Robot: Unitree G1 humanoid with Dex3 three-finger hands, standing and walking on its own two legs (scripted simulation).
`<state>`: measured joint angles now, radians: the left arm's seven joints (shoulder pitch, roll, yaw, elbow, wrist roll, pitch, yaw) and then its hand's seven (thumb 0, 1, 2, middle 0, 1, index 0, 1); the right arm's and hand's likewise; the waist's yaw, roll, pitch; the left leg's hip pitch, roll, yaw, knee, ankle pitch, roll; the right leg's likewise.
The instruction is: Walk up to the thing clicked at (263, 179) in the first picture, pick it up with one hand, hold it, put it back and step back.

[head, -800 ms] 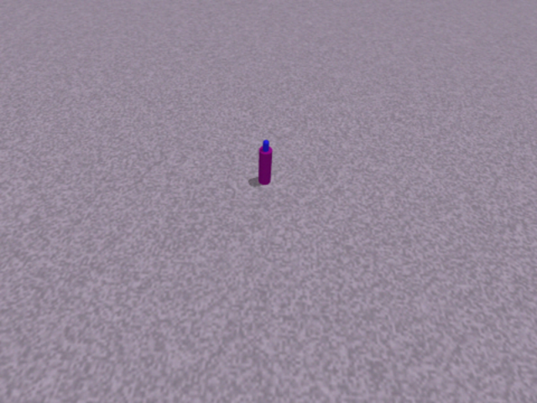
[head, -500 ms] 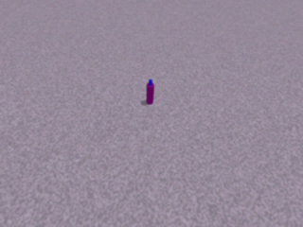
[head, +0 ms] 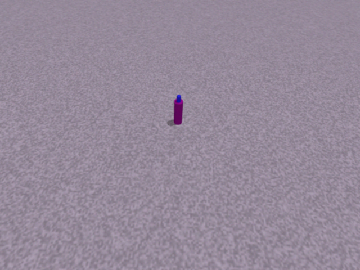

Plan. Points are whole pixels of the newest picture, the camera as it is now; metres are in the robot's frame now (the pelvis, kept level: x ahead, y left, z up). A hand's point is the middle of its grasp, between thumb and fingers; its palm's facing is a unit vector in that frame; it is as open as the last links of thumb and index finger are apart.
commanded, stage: stand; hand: left
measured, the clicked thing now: (178, 109) +1.25 +0.00 -0.65
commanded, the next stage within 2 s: walk up in 0.32 s
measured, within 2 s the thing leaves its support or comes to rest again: neither
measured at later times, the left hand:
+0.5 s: hand out of the picture +0.09 +0.26 -0.15, palm faces -0.09 -0.93 -0.36, open 7.4 cm
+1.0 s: hand (107, 231) +0.25 +0.20 -0.17, palm faces -0.12 -0.94 -0.32, open 7.4 cm
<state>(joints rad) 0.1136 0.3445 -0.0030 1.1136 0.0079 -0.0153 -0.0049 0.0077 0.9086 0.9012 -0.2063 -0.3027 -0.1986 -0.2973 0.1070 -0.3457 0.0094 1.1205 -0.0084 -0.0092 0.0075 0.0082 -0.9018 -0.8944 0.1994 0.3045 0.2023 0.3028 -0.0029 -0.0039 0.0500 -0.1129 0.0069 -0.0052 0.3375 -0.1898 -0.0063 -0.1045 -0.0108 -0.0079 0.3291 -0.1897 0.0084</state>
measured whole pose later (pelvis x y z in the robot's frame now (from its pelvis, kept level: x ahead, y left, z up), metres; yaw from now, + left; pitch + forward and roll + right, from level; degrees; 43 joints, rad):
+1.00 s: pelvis +0.21 -0.07 -0.02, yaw -7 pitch -2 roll -3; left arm 0.37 0.42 0.05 0.92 0.01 -0.07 -0.06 0.01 0.90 0.90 -0.21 -0.30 -0.20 -0.30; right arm 0.22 -0.42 -0.08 0.91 -0.03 -0.04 0.10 0.01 -0.90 -0.89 0.20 0.30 0.20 0.30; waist 0.04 0.01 0.05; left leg -0.42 0.11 0.03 0.60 -0.20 0.00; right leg -0.04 0.02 -0.02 0.49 -0.41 0.01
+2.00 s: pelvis +0.63 -0.09 -0.02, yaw -9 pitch -2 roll -2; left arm 0.36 0.43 0.04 0.88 0.01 -0.05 -0.03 0.01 0.91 0.90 -0.21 -0.30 -0.20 -0.30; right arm 0.25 -0.40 -0.06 0.82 -0.01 -0.08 0.07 0.01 -0.90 -0.89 0.20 0.30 0.20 0.30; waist 0.01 -0.03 0.08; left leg -0.36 0.05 0.07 0.66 -0.26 0.04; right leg -0.30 -0.03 0.00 1.03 -0.48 -0.05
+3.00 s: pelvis +0.80 -0.13 -0.02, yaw -9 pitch -3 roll -1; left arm 0.18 0.37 0.01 1.00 -0.01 0.00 -0.02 0.01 0.91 0.90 -0.21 -0.30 -0.20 -0.30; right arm 0.17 -0.36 0.01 0.99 -0.01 -0.03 0.01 0.01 -0.90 -0.89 0.20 0.30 0.20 0.30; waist 0.01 -0.05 0.09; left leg -0.30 0.03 0.03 0.60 -0.24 0.01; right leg -0.26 -0.01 -0.06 0.56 -0.23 -0.01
